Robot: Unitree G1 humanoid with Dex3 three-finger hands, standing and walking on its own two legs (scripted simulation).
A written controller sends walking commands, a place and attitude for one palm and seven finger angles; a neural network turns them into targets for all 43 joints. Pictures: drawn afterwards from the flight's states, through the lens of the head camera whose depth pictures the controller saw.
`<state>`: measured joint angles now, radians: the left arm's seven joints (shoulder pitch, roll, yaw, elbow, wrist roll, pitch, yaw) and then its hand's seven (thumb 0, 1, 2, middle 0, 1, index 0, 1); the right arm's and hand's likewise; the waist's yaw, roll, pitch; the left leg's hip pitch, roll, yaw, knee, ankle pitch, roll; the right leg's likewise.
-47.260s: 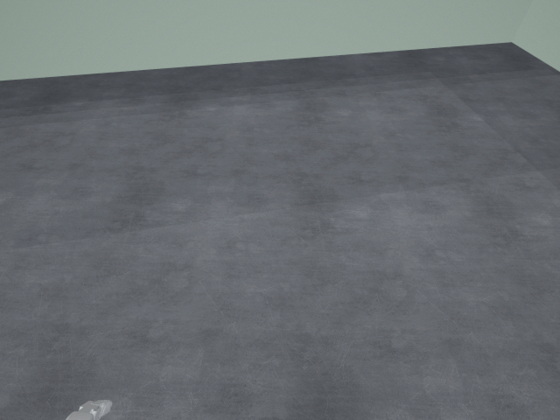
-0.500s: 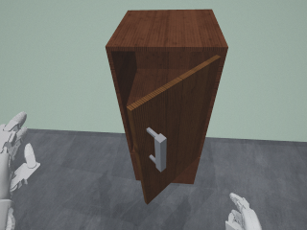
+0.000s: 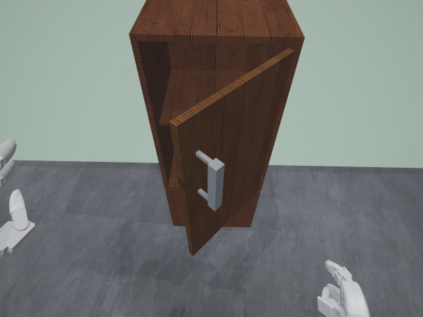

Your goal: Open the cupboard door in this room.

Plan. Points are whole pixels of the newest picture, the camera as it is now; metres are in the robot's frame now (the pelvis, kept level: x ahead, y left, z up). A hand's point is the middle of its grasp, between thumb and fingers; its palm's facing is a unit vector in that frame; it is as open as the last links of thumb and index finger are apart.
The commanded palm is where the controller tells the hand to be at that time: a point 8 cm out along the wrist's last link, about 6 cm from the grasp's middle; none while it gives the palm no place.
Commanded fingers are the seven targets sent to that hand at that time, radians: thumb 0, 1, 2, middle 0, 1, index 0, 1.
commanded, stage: step back with the hand held close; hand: left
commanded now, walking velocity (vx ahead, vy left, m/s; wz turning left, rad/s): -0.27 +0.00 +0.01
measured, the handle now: (208, 181) +0.38 +0.03 +0.02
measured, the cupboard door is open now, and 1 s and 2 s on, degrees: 47 47 47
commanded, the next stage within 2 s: stop stepping back and stand still in 0.80 s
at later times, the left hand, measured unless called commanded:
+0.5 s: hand out of the picture +0.11 +0.29 +0.16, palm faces +0.46 -0.78 -0.42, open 7.4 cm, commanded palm +0.05 +0.34 +0.18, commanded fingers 0.00 0.90 0.90 -0.20 -0.30 -0.20 -0.30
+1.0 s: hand out of the picture +0.04 +0.31 +0.17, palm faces +0.32 -0.87 -0.36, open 7.4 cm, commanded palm -0.02 +0.36 +0.18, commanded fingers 0.00 0.90 0.90 -0.20 -0.30 -0.20 -0.30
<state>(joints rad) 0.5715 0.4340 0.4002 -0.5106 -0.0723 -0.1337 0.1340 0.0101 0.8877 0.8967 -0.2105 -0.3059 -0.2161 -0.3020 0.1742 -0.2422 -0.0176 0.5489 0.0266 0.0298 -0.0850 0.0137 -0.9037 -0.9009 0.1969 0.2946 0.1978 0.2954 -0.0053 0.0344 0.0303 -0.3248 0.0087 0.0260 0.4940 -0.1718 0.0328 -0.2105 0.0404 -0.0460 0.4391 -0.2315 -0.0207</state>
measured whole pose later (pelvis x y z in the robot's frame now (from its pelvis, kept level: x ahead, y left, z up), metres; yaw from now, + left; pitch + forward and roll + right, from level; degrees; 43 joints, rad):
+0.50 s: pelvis -0.07 +0.03 -0.01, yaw +3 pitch -1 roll -4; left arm 0.55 0.40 0.40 -0.57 -0.04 -0.21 0.16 0.01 0.89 0.90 -0.21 -0.31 -0.21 -0.30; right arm 0.18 -0.22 -0.01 0.62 0.00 -0.06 -0.07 0.01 -0.90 -0.90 0.20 0.30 0.20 0.30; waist 0.01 0.03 0.05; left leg -0.49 -0.01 -0.01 0.62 -0.21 0.02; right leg -0.30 0.07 0.00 0.53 -0.22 0.01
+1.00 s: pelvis -0.18 +0.07 -0.03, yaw -3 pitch -2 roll -6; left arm 0.46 0.48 0.42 -0.58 -0.08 -0.20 0.10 0.01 0.89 0.90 -0.21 -0.31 -0.21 -0.30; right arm 0.17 -0.17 0.02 0.66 -0.01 -0.10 -0.06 0.01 -0.90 -0.90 0.20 0.30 0.20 0.30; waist -0.01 -0.01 0.01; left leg -0.53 -0.01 0.01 0.52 0.07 0.09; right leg -0.13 0.07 0.03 0.68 -0.55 0.02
